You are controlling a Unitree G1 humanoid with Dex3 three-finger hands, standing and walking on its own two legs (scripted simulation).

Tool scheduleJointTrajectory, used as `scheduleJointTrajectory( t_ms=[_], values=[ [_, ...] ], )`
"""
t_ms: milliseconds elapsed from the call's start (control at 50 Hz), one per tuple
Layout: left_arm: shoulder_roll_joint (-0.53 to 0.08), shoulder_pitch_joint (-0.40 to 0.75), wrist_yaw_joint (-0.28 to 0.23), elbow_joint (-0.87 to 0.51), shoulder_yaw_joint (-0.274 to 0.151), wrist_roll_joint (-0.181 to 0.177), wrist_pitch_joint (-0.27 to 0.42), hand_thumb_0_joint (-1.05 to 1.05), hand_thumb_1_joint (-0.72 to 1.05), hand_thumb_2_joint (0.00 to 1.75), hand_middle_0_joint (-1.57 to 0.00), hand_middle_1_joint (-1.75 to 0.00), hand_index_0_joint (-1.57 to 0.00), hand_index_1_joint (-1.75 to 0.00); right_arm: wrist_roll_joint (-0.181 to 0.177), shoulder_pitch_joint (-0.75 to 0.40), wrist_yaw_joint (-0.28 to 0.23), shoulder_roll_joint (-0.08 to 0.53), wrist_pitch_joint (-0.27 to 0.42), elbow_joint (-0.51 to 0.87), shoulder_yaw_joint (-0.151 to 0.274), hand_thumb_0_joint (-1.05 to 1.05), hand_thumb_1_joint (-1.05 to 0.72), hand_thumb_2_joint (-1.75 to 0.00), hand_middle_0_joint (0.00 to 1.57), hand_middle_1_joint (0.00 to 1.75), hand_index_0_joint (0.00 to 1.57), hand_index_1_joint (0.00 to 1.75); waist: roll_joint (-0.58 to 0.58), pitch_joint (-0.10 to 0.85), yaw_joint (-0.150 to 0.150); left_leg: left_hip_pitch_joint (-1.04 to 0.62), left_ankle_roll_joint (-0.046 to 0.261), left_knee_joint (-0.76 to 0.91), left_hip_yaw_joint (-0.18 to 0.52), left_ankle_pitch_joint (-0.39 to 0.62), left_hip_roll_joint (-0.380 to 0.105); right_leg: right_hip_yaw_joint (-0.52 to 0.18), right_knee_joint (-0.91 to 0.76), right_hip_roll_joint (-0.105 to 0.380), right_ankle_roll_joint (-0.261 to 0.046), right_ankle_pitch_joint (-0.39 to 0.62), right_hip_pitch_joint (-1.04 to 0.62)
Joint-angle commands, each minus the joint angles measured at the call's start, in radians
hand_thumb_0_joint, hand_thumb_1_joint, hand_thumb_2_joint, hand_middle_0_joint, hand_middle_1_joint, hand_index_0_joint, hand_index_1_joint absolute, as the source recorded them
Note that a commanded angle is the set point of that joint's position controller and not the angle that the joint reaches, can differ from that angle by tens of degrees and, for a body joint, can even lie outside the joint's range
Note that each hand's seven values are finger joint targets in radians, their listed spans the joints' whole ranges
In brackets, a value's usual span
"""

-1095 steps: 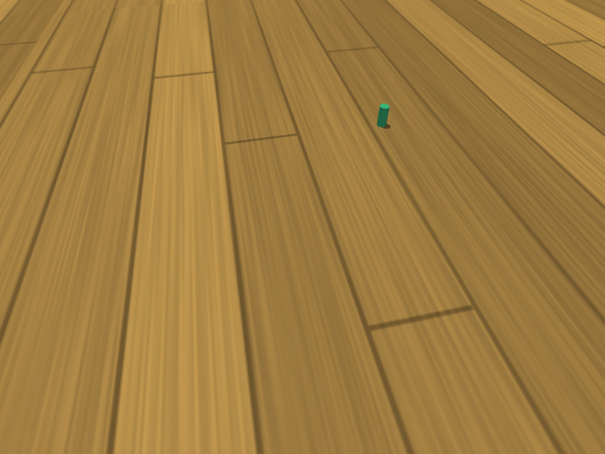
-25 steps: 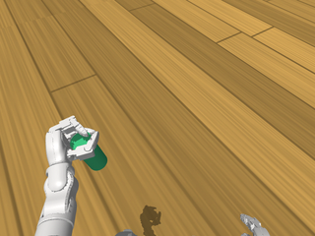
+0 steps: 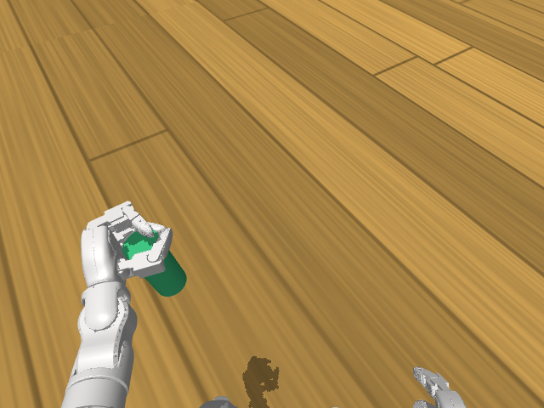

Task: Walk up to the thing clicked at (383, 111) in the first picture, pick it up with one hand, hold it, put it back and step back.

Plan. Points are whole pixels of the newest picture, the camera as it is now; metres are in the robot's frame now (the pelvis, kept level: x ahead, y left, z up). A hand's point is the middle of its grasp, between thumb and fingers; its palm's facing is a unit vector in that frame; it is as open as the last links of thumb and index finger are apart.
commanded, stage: crouch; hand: left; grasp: from the side
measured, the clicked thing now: (157, 264) +0.33 +0.20 -0.02
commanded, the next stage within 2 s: lower in 1.86 s
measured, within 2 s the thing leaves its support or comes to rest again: neither
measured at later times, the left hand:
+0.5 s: hand (166, 278) +0.37 +0.22 -0.15, palm faces +0.33 -0.94 -0.01, open 4.9 cm
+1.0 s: hand (174, 302) +0.41 +0.26 -0.37, palm faces +0.37 -0.93 -0.03, open 4.8 cm
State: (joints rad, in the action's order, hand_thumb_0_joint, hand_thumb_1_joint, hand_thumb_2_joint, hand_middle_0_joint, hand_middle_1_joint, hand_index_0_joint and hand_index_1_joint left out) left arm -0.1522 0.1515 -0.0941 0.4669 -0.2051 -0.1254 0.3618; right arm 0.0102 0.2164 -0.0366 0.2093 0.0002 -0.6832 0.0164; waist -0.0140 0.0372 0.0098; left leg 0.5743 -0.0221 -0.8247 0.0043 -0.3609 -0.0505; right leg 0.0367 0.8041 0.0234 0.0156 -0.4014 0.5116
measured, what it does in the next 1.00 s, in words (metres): lowers itself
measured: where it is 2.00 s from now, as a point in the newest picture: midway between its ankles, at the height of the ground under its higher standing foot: outside the picture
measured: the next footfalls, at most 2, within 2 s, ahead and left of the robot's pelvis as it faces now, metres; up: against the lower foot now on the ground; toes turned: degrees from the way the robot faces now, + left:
none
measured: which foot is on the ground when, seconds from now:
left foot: down 0.00-1.00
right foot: down 0.00-1.00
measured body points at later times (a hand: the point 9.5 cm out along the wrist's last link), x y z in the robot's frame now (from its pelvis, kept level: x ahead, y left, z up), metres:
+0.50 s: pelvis -0.02 +0.00 -0.13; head +0.12 +0.03 +0.29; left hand +0.35 +0.27 -0.15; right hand +0.10 -0.27 -0.25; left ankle +0.03 +0.13 -0.70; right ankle +0.00 -0.13 -0.70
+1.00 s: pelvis -0.08 +0.00 -0.33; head +0.14 +0.04 +0.06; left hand +0.38 +0.31 -0.37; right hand +0.00 -0.27 -0.45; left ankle +0.03 +0.13 -0.70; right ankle +0.00 -0.13 -0.70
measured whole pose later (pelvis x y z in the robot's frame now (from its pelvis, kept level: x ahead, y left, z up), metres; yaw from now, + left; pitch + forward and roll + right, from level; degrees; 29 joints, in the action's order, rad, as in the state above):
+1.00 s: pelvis -0.08 +0.00 -0.33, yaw -6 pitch +33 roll -5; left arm -0.54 0.76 0.06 1.24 -0.62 -0.06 0.78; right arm 0.13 0.09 0.08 0.26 -0.02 -0.73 -0.06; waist 0.05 0.10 0.14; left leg 2.08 -0.03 -2.15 0.12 -0.64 -0.07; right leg 0.06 2.12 -0.02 0.01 -0.70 2.00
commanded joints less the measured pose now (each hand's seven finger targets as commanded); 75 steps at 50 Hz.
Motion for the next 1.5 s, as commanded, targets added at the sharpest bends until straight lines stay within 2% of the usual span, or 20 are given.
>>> scheduleJointTrajectory(
  t_ms=[0, 160, 320, 380, 400, 440, 460, 500, 580, 700, 800, 860, 1000, 1020, 1080, 1160, 1220, 1260, 1300, 1480],
  values=[
    [-0.128, 0.281, 0.001, -0.184, -0.058, -0.015, 0.095, 0.0, 0.47, 1.25, -1.24, -1.35, -1.26, -1.34, 0.004, -0.035, -0.005, 0.134, 0.043, 0.112, 0.048, 0.0, -0.86, -0.9, 0.2, 0.3, 0.2, 0.3, 0.037, 0.214, 0.013, -0.103, 0.026, 0.089, -0.003, 0.122, 0.03, 0.007, -0.102, -0.028, -0.015, 0.192, -0.024],
    [-0.173, 0.382, 0.018, 0.001, -0.115, 0.011, 0.238, 0.0, 0.51, 1.23, -1.19, -1.31, -1.21, -1.3, 0.031, -0.021, 0.011, 0.147, 0.06, 0.07, 0.067, 0.0, -0.86, -0.9, 0.2, 0.3, 0.2, 0.3, 0.015, 0.277, 0.039, 0.038, 0.028, -0.06, 0.005, 0.08, 0.03, -0.004, 0.045, -0.021, -0.023, 0.158, 0.16],
    [-0.221, 0.472, 0.071, 0.203, -0.15, -0.002, 0.42, 0.0, 0.53, 1.25, -1.22, -1.34, -1.24, -1.33, 0.054, -0.025, 0.045, 0.171, 0.073, 0.065, 0.067, 0.0, -0.87, -0.9, 0.2, 0.3, 0.2, 0.3, -0.038, 0.488, 0.047, 0.338, 0.032, -0.389, 0.029, 0.018, 0.032, -0.018, 0.342, -0.028, -0.031, 0.063, 0.494],
    [-0.249, 0.508, 0.082, 0.246, -0.177, -0.008, 0.462, 0.0, 0.54, 1.24, -1.22, -1.32, -1.23, -1.31, 0.061, -0.017, 0.057, 0.186, 0.068, 0.069, 0.063, 0.0, -0.87, -0.9, 0.2, 0.3, 0.2, 0.3, -0.056, 0.581, 0.048, 0.415, 0.036, -0.497, 0.042, 0.057, 0.026, -0.013, 0.454, -0.033, -0.035, 0.079, 0.604],
    [-0.297, 0.524, 0.081, 0.229, -0.216, -0.011, 0.477, 0.0, 0.53, 1.25, -1.21, -1.31, -1.22, -1.31, 0.065, -0.015, 0.06, 0.196, 0.066, 0.069, 0.064, 0.0, -0.87, -0.9, 0.2, 0.3, 0.2, 0.3, -0.086, 0.624, 0.026, 0.428, 0.034, -0.526, 0.044, 0.079, 0.025, -0.013, 0.491, -0.034, -0.037, 0.085, 0.632],
    [-0.288, 0.549, 0.082, 0.257, -0.21, -0.008, 0.488, 0.0, 0.52, 1.25, -1.22, -1.31, -1.22, -1.31, 0.069, -0.015, 0.069, 0.205, 0.059, 0.065, 0.063, 0.0, -0.88, -0.9, 0.2, 0.3, 0.2, 0.3, -0.102, 0.656, 0.033, 0.452, 0.029, -0.568, 0.057, 0.099, 0.02, 0.01, 0.566, -0.042, -0.045, 0.079, 0.722],
    [-0.331, 0.575, 0.08, 0.219, -0.246, -0.015, 0.498, 0.0, 0.5, 1.25, -1.22, -1.32, -1.23, -1.32, 0.068, -0.011, 0.07, 0.209, 0.052, 0.063, 0.067, 0.0, -0.88, -0.9, 0.2, 0.3, 0.2, 0.3, -0.108, 0.67, 0.02, 0.476, 0.027, -0.586, 0.053, 0.08, 0.019, 0.001, 0.58, -0.044, -0.045, 0.063, 0.729],
    [-0.34, 0.614, 0.083, 0.225, -0.254, -0.013, 0.505, 0.0, 0.49, 1.26, -1.21, -1.31, -1.21, -1.31, 0.074, 0.007, 0.076, 0.221, 0.042, 0.046, 0.068, 0.0, -0.89, -0.91, 0.2, 0.3, 0.2, 0.3, -0.147, 0.73, 0.026, 0.462, 0.021, -0.631, 0.064, 0.136, 0.011, 0.016, 0.649, -0.048, -0.051, 0.085, 0.797],
    [-0.342, 0.668, 0.092, 0.284, -0.257, -0.003, 0.5, 0.0, 0.43, 1.26, -1.21, -1.32, -1.22, -1.33, 0.082, 0.018, 0.084, 0.227, 0.028, 0.019, 0.065, 0.0, -0.91, -0.91, 0.2, 0.3, 0.2, 0.3, -0.118, 0.775, 0.057, 0.538, 0.027, -0.739, 0.074, 0.139, 0.005, 0.025, 0.744, -0.055, -0.049, 0.093, 0.89],
    [-0.459, 0.775, 0.108, 0.423, -0.337, 0.006, 0.489, 0.0, 0.44, 1.3, -1.23, -1.36, -1.24, -1.36, 0.094, 0.029, 0.094, 0.234, 0.009, 0.004, 0.041, 0.0, -0.91, -0.91, 0.2, 0.3, 0.2, 0.3, -0.069, 0.776, 0.081, 0.759, 0.037, -0.902, 0.067, 0.061, 0.003, 0.011, 0.858, -0.055, -0.04, 0.047, 0.975],
    [-0.544, 0.831, 0.126, 0.534, -0.383, 0.038, 0.498, 0.0, 0.43, 1.33, -1.25, -1.4, -1.26, -1.4, 0.107, 0.017, 0.104, 0.232, -0.003, 0.004, 0.019, 0.0, -0.9, -0.91, 0.2, 0.3, 0.2, 0.3, -0.076, 0.722, 0.087, 0.949, 0.031, -0.993, 0.054, -0.103, 0.002, 0.011, 0.941, -0.059, -0.042, -0.098, 1.071],
    [-0.632, 0.876, 0.152, 0.547, -0.416, 0.053, 0.504, 0.0, 0.44, 1.31, -1.23, -1.39, -1.25, -1.39, 0.114, 0.012, 0.106, 0.248, -0.007, 0.002, 0.006, 0.0, -0.9, -0.91, 0.2, 0.3, 0.2, 0.3, -0.121, 0.732, 0.087, 0.984, 0.028, -1.045, 0.051, -0.141, -0.003, 0.018, 1.004, -0.065, -0.044, -0.135, 1.131],
    [-0.782, 1.056, 0.179, 0.535, -0.469, 0.062, 0.51, 0.0, 0.41, 1.28, -1.2, -1.36, -1.22, -1.35, 0.129, 0.031, 0.101, 0.285, -0.02, -0.017, -0.034, 0.0, -0.9, -0.91, 0.2, 0.3, 0.2, 0.3, -0.236, 0.725, 0.137, 1.027, 0.017, -1.137, 0.065, -0.236, -0.014, 0.066, 1.132, -0.075, -0.044, -0.192, 1.244],
    [-0.759, 1.049, 0.186, 0.569, -0.455, 0.066, 0.502, 0.0, 0.42, 1.28, -1.21, -1.37, -1.23, -1.36, 0.133, 0.027, 0.1, 0.29, -0.023, -0.021, -0.039, 0.0, -0.9, -0.91, 0.2, 0.3, 0.2, 0.3, -0.245, 0.697, 0.148, 1.024, 0.015, -1.141, 0.075, -0.25, -0.017, 0.076, 1.151, -0.073, -0.044, -0.197, 1.281],
    [-0.794, 1.041, 0.209, 0.601, -0.462, 0.071, 0.484, 0.0, 0.4, 1.25, -1.19, -1.34, -1.21, -1.33, 0.142, 0.025, 0.098, 0.305, -0.029, -0.024, -0.058, 0.0, -0.9, -0.91, 0.2, 0.3, 0.2, 0.3, -0.246, 0.676, 0.16, 1.076, 0.019, -1.193, 0.075, -0.238, -0.017, 0.085, 1.188, -0.075, -0.041, -0.188, 1.297],
    [-0.871, 1.012, 0.215, 0.607, -0.52, 0.065, 0.461, 0.0, 0.4, 1.24, -1.17, -1.33, -1.2, -1.32, 0.153, 0.021, 0.099, 0.329, -0.044, -0.015, -0.083, 0.0, -0.89, -0.9, 0.2, 0.3, 0.2, 0.3, -0.271, 0.648, 0.143, 1.12, 0.016, -1.243, 0.087, -0.229, -0.02, 0.106, 1.245, -0.078, -0.041, -0.18, 1.329],
    [-0.885, 0.989, 0.215, 0.632, -0.543, 0.064, 0.451, 0.0, 0.43, 1.24, -1.16, -1.32, -1.19, -1.31, 0.163, 0.024, 0.103, 0.342, -0.054, -0.003, -0.106, 0.0, -0.89, -0.9, 0.2, 0.3, 0.2, 0.3, -0.255, 0.624, 0.166, 1.176, 0.018, -1.286, 0.097, -0.201, -0.017, 0.121, 1.278, -0.08, -0.037, -0.146, 1.31],
    [-0.919, 0.947, 0.215, 0.635, -0.579, 0.061, 0.446, 0.0, 0.47, 1.24, -1.18, -1.32, -1.2, -1.31, 0.167, 0.014, 0.105, 0.352, -0.058, 0.018, -0.117, 0.0, -0.88, -0.9, 0.2, 0.3, 0.2, 0.3, -0.248, 0.64, 0.153, 1.19, 0.019, -1.312, 0.103, -0.166, -0.017, 0.128, 1.299, -0.085, -0.036, -0.12, 1.299],
    [-0.903, 0.934, 0.22, 0.66, -0.57, 0.066, 0.441, 0.0, 0.5, 1.26, -1.18, -1.34, -1.21, -1.32, 0.173, 0.011, 0.105, 0.36, -0.064, 0.021, -0.121, 0.0, -0.88, -0.9, 0.2, 0.3, 0.2, 0.3, -0.235, 0.608, 0.176, 1.211, 0.021, -1.335, 0.109, -0.166, -0.02, 0.136, 1.312, -0.089, -0.034, -0.114, 1.314],
    [-1.002, 0.989, 0.219, 0.577, -0.58, 0.082, 0.452, 0.0, 0.59, 1.29, -1.21, -1.37, -1.24, -1.35, 0.2, -0.008, 0.112, 0.398, -0.079, 0.035, -0.159, 0.0, -0.87, -0.9, 0.2, 0.3, 0.2, 0.3, -0.295, 0.565, 0.219, 1.229, 0.016, -1.4, 0.137, -0.192, -0.032, 0.168, 1.366, -0.1, -0.031, -0.118, 1.343]
  ],
)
